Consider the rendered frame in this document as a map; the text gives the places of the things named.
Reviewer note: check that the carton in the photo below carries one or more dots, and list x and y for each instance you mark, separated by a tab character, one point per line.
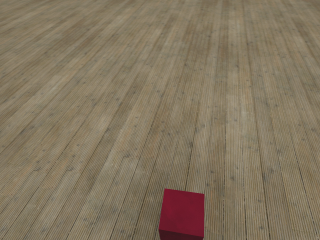
182	215

